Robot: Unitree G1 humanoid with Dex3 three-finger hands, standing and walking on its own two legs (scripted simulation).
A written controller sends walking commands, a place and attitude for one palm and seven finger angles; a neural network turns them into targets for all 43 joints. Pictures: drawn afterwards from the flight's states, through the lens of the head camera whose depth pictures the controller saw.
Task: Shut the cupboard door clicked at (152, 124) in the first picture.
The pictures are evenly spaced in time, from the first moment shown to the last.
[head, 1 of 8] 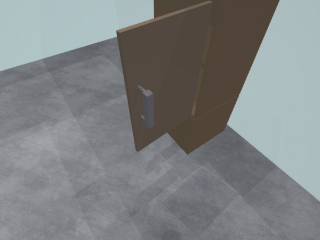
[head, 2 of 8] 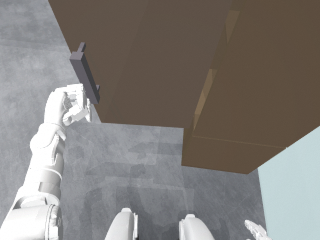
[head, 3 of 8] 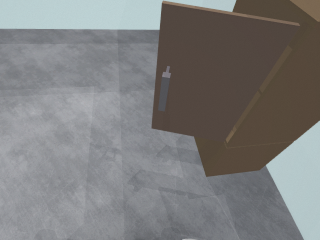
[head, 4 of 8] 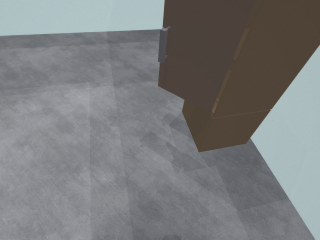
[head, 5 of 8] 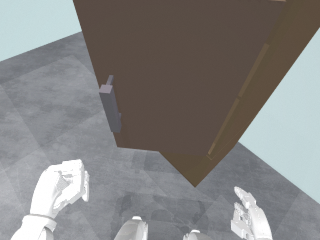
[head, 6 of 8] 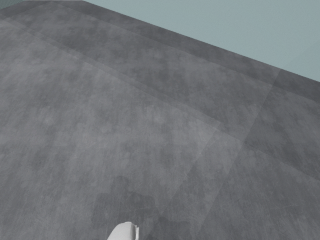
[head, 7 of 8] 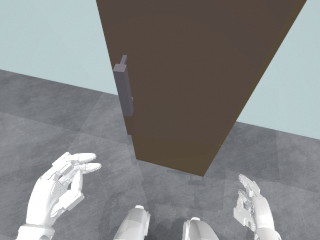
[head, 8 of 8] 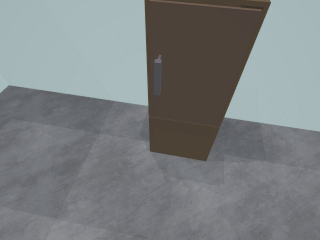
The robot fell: no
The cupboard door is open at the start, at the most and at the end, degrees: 94 94 0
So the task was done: yes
